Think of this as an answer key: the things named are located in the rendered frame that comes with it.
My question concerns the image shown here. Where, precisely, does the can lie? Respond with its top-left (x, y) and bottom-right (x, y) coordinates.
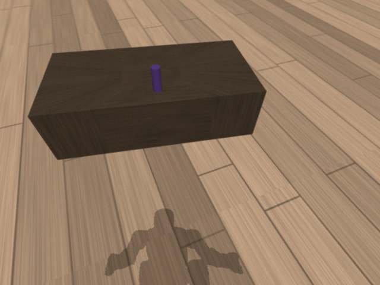
top-left (151, 65), bottom-right (162, 93)

